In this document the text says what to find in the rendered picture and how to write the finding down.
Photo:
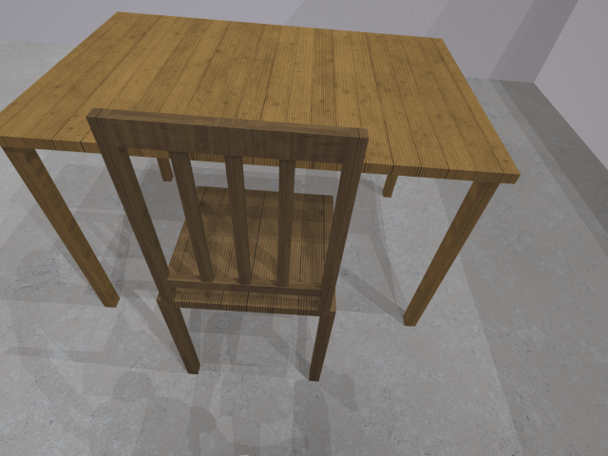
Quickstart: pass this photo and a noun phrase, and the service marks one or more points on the table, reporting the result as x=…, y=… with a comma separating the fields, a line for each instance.
x=422, y=117

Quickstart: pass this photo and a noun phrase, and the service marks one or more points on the chair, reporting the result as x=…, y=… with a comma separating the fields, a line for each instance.
x=238, y=249

